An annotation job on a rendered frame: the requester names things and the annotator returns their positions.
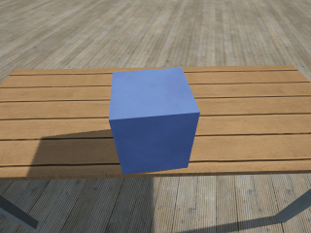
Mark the table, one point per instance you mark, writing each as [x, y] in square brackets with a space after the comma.
[254, 120]

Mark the carton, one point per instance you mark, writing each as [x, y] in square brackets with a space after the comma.
[153, 118]

